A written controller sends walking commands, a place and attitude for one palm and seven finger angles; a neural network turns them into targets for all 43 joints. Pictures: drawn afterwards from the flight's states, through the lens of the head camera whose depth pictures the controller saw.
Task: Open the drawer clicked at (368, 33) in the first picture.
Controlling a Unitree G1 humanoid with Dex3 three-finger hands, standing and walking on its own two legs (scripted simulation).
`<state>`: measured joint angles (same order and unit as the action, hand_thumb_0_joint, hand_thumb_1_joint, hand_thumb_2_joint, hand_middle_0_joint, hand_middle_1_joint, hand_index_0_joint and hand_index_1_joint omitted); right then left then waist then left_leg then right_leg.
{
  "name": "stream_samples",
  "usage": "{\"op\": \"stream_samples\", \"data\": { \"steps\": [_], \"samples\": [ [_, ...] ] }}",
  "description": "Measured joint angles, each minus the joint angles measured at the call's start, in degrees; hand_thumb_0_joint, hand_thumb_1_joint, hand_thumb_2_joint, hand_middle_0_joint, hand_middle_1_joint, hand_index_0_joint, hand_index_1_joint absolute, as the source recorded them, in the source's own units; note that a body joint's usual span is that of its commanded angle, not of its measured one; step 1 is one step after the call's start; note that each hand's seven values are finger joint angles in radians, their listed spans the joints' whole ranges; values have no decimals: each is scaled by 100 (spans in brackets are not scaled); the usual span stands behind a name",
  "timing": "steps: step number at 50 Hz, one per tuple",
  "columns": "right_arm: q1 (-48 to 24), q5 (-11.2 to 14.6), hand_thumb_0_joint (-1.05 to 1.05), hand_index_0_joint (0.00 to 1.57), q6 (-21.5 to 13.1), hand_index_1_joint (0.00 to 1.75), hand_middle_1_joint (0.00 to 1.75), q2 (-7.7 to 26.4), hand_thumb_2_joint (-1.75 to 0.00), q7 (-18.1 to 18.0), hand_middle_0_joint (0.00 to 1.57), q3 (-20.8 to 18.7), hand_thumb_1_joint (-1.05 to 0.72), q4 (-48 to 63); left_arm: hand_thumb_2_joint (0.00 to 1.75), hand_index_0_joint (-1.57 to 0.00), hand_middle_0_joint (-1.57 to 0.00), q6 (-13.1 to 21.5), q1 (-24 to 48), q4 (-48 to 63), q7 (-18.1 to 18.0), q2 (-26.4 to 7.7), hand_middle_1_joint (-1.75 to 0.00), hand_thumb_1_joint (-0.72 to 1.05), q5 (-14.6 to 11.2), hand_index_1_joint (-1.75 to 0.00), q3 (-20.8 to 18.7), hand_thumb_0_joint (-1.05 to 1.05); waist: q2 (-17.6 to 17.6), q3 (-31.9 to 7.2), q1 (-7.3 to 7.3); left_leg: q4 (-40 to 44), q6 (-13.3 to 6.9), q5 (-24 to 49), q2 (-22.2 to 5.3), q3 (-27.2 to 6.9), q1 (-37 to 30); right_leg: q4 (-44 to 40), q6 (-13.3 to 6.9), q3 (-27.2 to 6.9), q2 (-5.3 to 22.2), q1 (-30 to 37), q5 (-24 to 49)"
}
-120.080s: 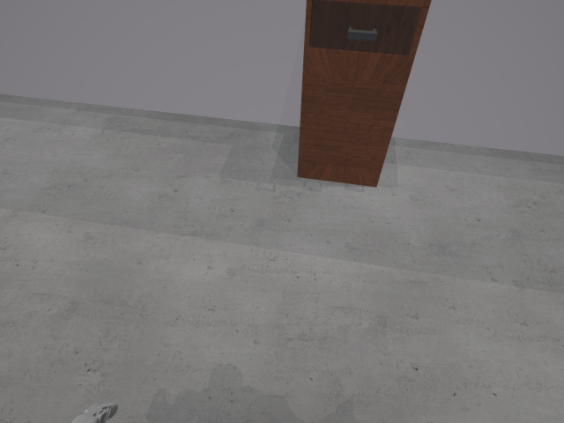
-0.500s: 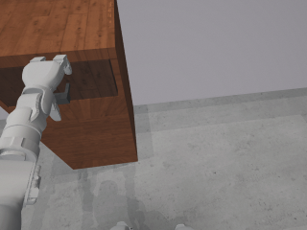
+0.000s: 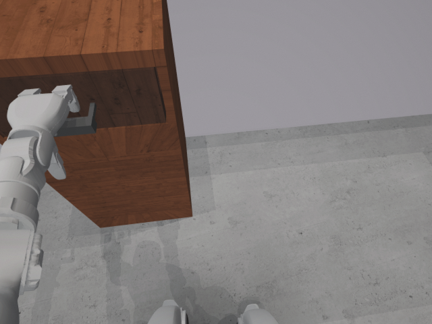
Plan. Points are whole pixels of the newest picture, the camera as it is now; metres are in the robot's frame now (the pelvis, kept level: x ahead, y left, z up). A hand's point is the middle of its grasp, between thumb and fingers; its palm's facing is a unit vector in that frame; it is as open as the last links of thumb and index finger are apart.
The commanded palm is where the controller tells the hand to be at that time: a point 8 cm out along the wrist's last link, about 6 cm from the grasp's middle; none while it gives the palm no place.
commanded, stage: lower the fingers behind the handle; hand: left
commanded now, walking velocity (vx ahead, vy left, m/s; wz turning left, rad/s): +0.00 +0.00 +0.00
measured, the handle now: (70, 118) +0.52 +0.29 +0.04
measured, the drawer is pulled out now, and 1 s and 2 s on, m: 0.00 0.00 0.03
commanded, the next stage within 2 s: close the thumb around the handle in 0.68 s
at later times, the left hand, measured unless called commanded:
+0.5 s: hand (57, 144) +0.47 +0.31 +0.02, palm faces -0.10 -0.03 -0.99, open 13.8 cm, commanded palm +0.46 +0.29 +0.07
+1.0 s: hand (58, 143) +0.47 +0.31 +0.02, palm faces -0.10 -0.01 -0.99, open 12.5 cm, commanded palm +0.46 +0.29 +0.07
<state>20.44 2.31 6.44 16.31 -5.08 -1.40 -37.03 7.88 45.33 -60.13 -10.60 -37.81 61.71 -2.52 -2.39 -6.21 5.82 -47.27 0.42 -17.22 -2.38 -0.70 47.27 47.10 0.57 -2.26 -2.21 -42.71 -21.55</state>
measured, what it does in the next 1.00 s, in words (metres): stands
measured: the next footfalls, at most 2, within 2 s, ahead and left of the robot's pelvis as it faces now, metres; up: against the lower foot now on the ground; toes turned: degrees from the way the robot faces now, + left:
none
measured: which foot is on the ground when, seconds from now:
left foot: down 0.00-1.00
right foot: down 0.00-1.00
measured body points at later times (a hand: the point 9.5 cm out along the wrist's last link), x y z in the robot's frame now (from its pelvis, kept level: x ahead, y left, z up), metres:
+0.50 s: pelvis +0.01 +0.03 -0.01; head +0.11 +0.04 +0.43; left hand +0.47 +0.31 +0.07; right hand +0.04 -0.24 -0.13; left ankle +0.05 +0.13 -0.70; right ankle +0.01 -0.13 -0.70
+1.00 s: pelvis +0.01 +0.02 -0.01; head +0.11 +0.03 +0.43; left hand +0.47 +0.30 +0.07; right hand +0.04 -0.26 -0.13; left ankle +0.05 +0.13 -0.70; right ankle +0.01 -0.13 -0.70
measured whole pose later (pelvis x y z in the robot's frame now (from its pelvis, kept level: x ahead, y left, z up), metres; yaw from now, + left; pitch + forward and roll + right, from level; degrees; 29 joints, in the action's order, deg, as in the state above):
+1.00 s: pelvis +0.01 +0.02 -0.01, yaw +0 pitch +19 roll -3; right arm 19.6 -0.2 5.9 13.9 -3.1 -2.8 -40.7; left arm 3.7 42.6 -57.3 -13.2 -34.1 62.0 -0.5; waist -2.3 -7.7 5.2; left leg -51.9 -0.5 -20.4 -1.8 -1.5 50.4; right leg 48.7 1.5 -1.5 -1.8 -44.0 -23.7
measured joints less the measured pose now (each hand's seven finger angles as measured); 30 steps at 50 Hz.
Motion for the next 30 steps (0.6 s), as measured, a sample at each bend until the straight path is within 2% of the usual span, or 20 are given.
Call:
{"op": "stream_samples", "data": {
  "steps": [2,6,14,20,25,30],
  "samples": [
    [53,-48,0,21,-16,30,30,-8,-89,10,20,-83,-91,-103,30,-32,-34,206,-33,175,0,-46,-129,-48,35,-122,-29,0,12,-40,-46,-130,3,-57,7,-37,141,75,9,35,2,-101,-47],
    [102,-102,0,21,-3,30,30,-23,-89,84,20,-194,-91,-270,30,-32,-35,298,-102,362,-215,3,-131,-48,8,-121,-3,0,26,-139,-117,-358,-25,-187,23,-66,349,214,39,63,13,-251,-146],
    [-19,-142,0,21,87,30,30,-136,-89,259,20,-169,-91,-342,30,-33,-33,-74,-63,323,-501,277,-132,-48,8,-123,158,0,14,-236,-165,-485,-108,-274,70,-44,417,246,110,43,59,-269,-193],
    [-171,-132,0,21,106,30,30,-247,-89,285,20,-51,-91,-204,30,-32,-31,-360,15,-95,-220,309,-126,-48,65,-123,291,0,25,-179,-52,-461,-152,-253,87,-5,391,202,142,6,80,-241,-156],
    [-115,-207,0,21,15,30,30,-299,-89,210,20,-76,-91,-152,30,-32,-32,-43,-173,322,-149,284,-123,-48,56,-121,91,0,44,-131,-58,-551,-167,-280,94,-15,501,263,136,17,82,-330,-177],
    [-74,-267,0,21,-26,30,30,-264,-89,235,20,-148,-91,-291,30,-32,-34,27,-242,450,-413,321,-122,-48,115,-120,121,0,10,-162,-103,-714,-174,-361,106,-58,645,381,120,60,85,-433,-256]
  ]
}}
